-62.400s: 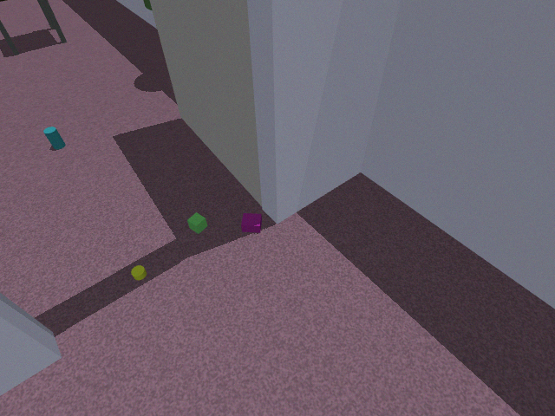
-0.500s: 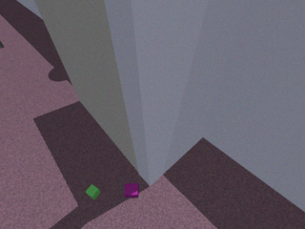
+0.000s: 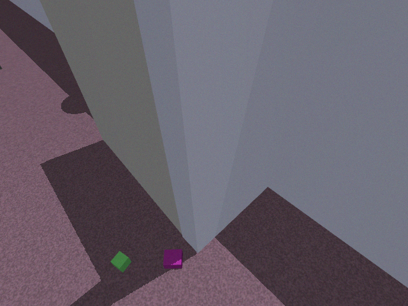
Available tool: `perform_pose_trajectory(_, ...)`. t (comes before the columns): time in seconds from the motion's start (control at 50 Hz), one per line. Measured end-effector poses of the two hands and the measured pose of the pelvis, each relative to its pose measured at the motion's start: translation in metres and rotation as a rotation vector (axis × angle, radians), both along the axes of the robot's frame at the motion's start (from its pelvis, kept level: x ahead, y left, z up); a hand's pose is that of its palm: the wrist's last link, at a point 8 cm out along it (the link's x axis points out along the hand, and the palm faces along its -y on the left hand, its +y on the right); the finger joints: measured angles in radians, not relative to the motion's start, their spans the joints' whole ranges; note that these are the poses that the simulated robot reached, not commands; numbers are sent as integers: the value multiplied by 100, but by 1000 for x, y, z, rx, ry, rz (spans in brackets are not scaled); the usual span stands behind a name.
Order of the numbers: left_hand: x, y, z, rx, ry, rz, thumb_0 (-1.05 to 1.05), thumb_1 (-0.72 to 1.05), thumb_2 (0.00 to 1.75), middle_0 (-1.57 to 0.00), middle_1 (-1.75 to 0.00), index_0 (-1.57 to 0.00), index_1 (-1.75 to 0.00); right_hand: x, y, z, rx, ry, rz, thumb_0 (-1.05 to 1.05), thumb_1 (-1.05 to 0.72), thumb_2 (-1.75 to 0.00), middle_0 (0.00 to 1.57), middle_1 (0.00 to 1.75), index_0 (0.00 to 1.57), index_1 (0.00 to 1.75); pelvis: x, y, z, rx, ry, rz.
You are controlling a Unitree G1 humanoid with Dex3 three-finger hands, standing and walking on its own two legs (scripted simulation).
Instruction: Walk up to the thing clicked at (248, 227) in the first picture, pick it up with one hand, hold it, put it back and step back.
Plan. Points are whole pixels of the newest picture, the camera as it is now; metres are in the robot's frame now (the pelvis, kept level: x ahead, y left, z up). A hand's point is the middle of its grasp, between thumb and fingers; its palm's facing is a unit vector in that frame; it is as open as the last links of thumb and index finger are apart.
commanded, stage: stand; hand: left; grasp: from above
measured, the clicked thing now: (173, 258) +0.50 +0.18 -0.76
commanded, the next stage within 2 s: step back in 0.36 s
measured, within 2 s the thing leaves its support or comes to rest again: neither
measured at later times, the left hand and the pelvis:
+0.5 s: hand out of the picture +0.07 +0.27 -0.16, palm faces +0.00 -0.93 -0.36, open 7.4 cm; pelvis -0.03 +0.01 -0.01, yaw +0 degrees
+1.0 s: hand out of the picture +0.01 +0.29 -0.18, palm faces -0.12 -0.93 -0.36, open 7.4 cm; pelvis -0.12 +0.04 -0.02, yaw -5 degrees
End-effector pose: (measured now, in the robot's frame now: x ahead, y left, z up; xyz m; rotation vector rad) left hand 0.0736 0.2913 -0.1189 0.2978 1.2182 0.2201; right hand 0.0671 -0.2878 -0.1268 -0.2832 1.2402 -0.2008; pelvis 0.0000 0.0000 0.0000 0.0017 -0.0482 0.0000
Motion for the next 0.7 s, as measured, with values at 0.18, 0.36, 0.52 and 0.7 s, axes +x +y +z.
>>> perform_pose_trajectory(0.18, -9, 0, -2, -4, 24, 0, 1, 90, 90, -21, -30, -20, -30, -11, -2, 0, -2, 22, -4, 1, -90, -90, 20, 30, 21, 30, -3, 0, 0, 0, 3, -2)
perform_pose_trajectory(0.36, -12, 2, -1, 0, 25, -6, 1, 90, 90, -21, -30, -20, -30, -15, -3, 0, -4, 29, -5, 1, -90, -90, 20, 30, 21, 30, -4, 0, 0, 0, 2, -3)
perform_pose_trajectory(0.52, -11, 23, -6, 27, -1, -13, 1, 90, 90, -21, -30, -20, -30, -17, -8, -1, -41, 13, -4, 1, -90, -90, 20, 30, 21, 30, -30, 10, -9, -15, 11, -10)
perform_pose_trajectory(0.7, 4, 62, -23, 37, -58, -64, 1, 90, 90, -21, -30, -20, -30, -64, 11, 6, -112, 56, -10, 1, -90, -90, 20, 30, 21, 30, -58, 42, -21, -20, 21, -21)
